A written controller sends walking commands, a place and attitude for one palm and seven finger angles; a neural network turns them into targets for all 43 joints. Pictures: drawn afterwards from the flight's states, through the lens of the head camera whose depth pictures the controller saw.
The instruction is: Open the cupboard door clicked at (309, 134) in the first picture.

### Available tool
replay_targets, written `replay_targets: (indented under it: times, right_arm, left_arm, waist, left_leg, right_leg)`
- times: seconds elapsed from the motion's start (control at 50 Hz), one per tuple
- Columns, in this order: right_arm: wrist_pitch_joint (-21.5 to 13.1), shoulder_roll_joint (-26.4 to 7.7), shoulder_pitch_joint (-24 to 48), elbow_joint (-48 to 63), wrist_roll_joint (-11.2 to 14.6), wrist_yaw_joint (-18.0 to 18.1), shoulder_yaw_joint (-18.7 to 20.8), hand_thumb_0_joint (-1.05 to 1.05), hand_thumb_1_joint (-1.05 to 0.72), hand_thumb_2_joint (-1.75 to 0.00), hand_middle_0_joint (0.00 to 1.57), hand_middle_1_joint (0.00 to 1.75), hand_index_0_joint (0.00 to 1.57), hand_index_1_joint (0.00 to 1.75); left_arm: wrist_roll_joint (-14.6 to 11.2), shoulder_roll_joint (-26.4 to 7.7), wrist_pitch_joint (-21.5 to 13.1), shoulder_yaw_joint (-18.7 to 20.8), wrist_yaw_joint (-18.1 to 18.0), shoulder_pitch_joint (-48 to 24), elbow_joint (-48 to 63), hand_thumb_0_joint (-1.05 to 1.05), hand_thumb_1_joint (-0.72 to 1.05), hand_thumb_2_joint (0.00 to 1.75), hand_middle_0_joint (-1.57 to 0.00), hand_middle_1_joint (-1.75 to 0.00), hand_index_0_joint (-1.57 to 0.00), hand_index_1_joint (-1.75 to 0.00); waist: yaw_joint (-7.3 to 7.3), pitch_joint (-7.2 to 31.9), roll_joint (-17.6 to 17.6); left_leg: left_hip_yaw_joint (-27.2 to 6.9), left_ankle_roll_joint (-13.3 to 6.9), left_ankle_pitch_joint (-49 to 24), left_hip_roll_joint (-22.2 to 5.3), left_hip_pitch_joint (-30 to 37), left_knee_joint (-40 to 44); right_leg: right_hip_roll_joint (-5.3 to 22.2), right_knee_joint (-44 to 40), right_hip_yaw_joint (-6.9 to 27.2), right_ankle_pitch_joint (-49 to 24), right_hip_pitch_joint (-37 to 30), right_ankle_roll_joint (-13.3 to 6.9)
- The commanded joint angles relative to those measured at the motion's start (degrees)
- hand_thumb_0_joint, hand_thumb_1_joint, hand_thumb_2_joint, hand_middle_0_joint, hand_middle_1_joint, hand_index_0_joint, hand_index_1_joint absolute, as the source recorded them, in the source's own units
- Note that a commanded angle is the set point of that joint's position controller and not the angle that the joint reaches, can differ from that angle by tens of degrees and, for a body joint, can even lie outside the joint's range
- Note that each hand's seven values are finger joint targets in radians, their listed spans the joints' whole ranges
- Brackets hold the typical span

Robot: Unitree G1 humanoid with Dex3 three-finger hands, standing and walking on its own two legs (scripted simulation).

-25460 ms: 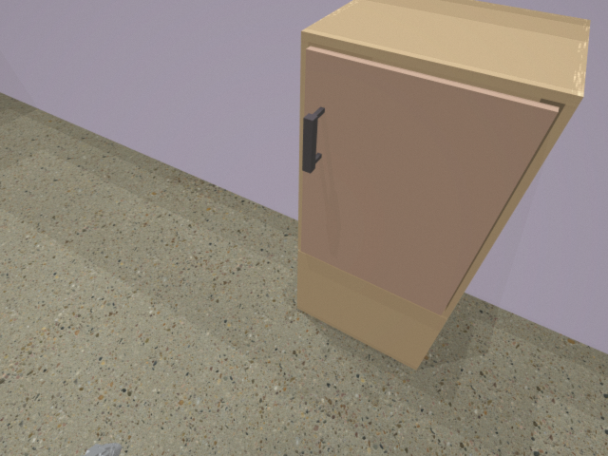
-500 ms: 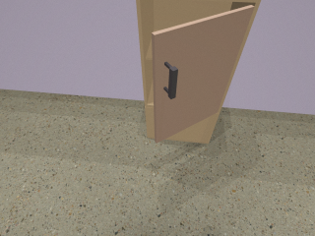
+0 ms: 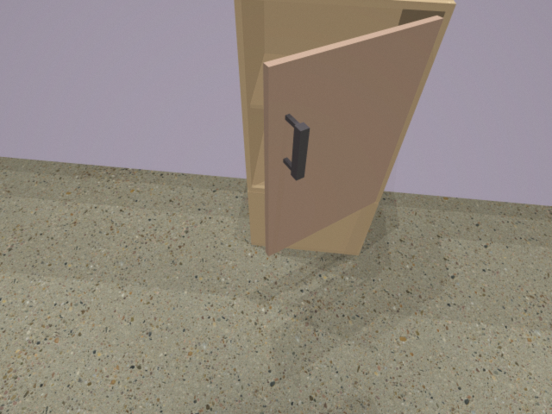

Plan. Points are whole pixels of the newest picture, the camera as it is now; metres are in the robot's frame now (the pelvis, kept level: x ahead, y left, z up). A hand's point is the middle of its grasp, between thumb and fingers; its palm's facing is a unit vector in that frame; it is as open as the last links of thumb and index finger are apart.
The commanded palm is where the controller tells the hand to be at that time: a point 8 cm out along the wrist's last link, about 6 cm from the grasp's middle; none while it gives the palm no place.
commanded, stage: look to check the result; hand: left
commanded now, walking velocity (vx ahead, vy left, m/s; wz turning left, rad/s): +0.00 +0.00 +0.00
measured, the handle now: (294, 147) +0.60 +0.00 +0.03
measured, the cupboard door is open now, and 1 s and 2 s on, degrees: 38 38 38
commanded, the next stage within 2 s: walk to a spot facing it in 0.56 s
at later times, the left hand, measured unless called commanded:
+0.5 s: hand out of the picture +0.01 +0.16 -0.18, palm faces +0.04 -0.99 -0.17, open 7.4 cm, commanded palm none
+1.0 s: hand out of the picture +0.04 +0.18 -0.18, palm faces -0.06 -0.97 -0.23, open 7.4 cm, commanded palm none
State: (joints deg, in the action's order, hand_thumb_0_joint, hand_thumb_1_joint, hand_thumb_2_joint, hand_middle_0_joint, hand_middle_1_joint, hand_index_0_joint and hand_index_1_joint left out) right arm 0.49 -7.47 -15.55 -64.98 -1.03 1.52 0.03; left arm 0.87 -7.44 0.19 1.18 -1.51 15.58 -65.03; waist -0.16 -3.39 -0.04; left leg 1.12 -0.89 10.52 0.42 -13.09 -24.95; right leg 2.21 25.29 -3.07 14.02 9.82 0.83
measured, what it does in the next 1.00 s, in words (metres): stands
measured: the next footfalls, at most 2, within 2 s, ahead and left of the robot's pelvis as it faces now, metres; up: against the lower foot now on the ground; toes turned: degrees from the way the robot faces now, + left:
left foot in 1.68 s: +0.13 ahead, +0.08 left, +0.00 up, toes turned -31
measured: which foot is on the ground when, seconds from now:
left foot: down 0.00-1.00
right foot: down 0.00-1.00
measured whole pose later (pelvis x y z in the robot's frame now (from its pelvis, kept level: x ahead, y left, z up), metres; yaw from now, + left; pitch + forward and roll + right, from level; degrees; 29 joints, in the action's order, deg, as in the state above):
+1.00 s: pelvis +0.01 -0.02 -0.01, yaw -8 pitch +0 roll +2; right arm 1.4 -9.6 -11.8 -60.2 -1.3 2.5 2.5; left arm 1.6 -10.7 3.5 4.5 0.3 14.0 -60.5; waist 1.3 -6.1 -0.6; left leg 8.0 0.1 15.9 -2.5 -14.3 -30.6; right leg 0.6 38.4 0.5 22.2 16.9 -0.3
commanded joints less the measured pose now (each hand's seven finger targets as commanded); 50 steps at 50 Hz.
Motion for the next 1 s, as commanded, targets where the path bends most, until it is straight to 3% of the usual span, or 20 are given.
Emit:
replay_targets:
  times: [0.0,0.32,0.52,0.56,0.66,0.78,0.84,0.9,0.94,0.98]
  right_arm:
    - [-0.6,-5.5,-3.4,1.3,-0.2,0.4,0.8,0.00,-0.90,-0.90,0.20,0.30,0.20,0.30]
    - [-0.9,-6.3,-1.9,0.9,0.0,0.5,0.6,0.00,-0.90,-0.90,0.20,0.30,0.20,0.30]
    - [-0.9,-6.6,-1.5,0.6,0.0,0.6,0.6,0.00,-0.90,-0.90,0.20,0.30,0.20,0.30]
    - [-0.9,-6.6,-1.4,0.4,-0.1,0.6,0.5,0.00,-0.90,-0.90,0.20,0.30,0.20,0.30]
    - [-1.0,-6.8,-1.4,0.5,-0.1,0.6,0.5,0.00,-0.90,-0.90,0.20,0.30,0.20,0.30]
    - [0.2,-8.9,-1.8,1.9,-0.1,1.5,2.4,0.00,-0.90,-0.90,0.20,0.30,0.20,0.30]
    - [0.7,-10.9,-1.2,4.1,-0.3,1.7,3.5,0.00,-0.90,-0.90,0.20,0.30,0.20,0.30]
    - [0.6,-13.1,-0.4,6.2,-0.5,1.9,4.6,0.00,-0.90,-0.90,0.20,0.30,0.20,0.30]
    - [0.3,-13.6,0.1,7.4,-0.7,1.8,5.0,0.00,-0.90,-0.90,0.20,0.30,0.20,0.30]
    - [0.3,-13.6,1.7,8.7,-0.9,1.6,5.0,0.00,-0.90,-0.90,0.20,0.30,0.20,0.30]
  left_arm:
    - [-0.2,-5.6,-0.9,1.0,-0.4,4.1,0.9,0.00,0.90,0.90,-0.20,-0.30,-0.20,-0.30]
    - [-0.3,-6.3,-1.1,0.8,-0.4,4.2,0.3,0.00,0.90,0.90,-0.20,-0.30,-0.20,-0.30]
    - [-0.3,-6.5,-1.1,0.6,-0.4,4.0,0.3,0.00,0.90,0.90,-0.20,-0.30,-0.20,-0.30]
    - [-0.4,-6.3,-1.0,0.5,-0.4,3.6,0.2,0.00,0.90,0.90,-0.20,-0.30,-0.20,-0.30]
    - [-0.4,-6.4,-1.1,0.6,-0.4,3.5,0.3,0.00,0.90,0.90,-0.20,-0.30,-0.20,-0.30]
    - [0.0,-8.1,0.6,2.8,0.2,1.2,3.0,0.00,0.90,0.90,-0.20,-0.30,-0.20,-0.30]
    - [0.4,-8.3,1.5,3.7,0.8,0.4,5.2,0.00,0.90,0.90,-0.20,-0.30,-0.20,-0.30]
    - [0.6,-7.5,2.1,4.2,1.5,0.2,7.3,0.00,0.90,0.90,-0.20,-0.30,-0.20,-0.30]
    - [0.7,-7.0,2.3,4.4,1.8,-0.4,8.5,0.00,0.90,0.90,-0.20,-0.30,-0.20,-0.30]
    - [0.6,-6.9,2.2,4.5,2.1,-0.3,9.3,0.00,0.90,0.90,-0.20,-0.30,-0.20,-0.30]
  waist:
    - [-0.20,-0.6,0.5]
    - [0.06,0.1,-0.5]
    - [0.08,-1.0,-0.2]
    - [-0.09,-1.1,1.3]
    - [0.02,-0.5,0.4]
    - [-0.63,-0.7,1.8]
    - [-0.54,-1.1,3.5]
    - [-0.16,-0.1,8.5]
    - [-0.09,1.4,10.4]
    - [0.60,1.4,10.9]
  left_leg:
    - [-5.1,-0.4,-2.4,-4.8,0.4,5.4]
    - [-4.6,-0.5,-7.1,-5.1,2.6,5.1]
    - [-4.5,-0.3,-6.7,-5.0,2.6,5.5]
    - [-4.6,-0.2,-6.6,-4.9,2.5,5.8]
    - [-4.6,-0.2,-7.2,-5.1,3.0,5.9]
    - [-2.4,-0.6,-5.3,-7.9,4.1,2.4]
    - [-4.4,-2.0,0.3,-10.9,3.0,3.9]
    - [-8.1,-5.1,3.2,-16.4,2.2,6.7]
    - [-8.3,-7.6,-0.3,-19.6,2.5,7.5]
    - [-5.0,-7.6,-6.3,-19.9,1.2,4.9]
  right_leg:
    - [3.8,-5.7,3.6,-1.9,1.3,-2.0]
    - [4.0,-6.3,3.1,-5.5,-0.6,-1.8]
    - [4.0,-7.2,3.2,-5.4,-0.9,-1.8]
    - [4.1,-7.1,3.5,-5.4,-0.9,-1.9]
    - [4.1,-7.0,3.3,-5.9,-1.3,-1.8]
    - [3.0,-2.3,5.1,-7.1,4.2,-2.3]
    - [0.8,1.9,4.8,-2.9,7.8,-2.1]
    - [-1.7,11.5,3.1,3.2,10.7,-1.6]
    - [-1.8,18.8,1.9,11.8,11.6,-1.1]
    - [-1.0,18.2,1.5,12.7,10.0,-1.0]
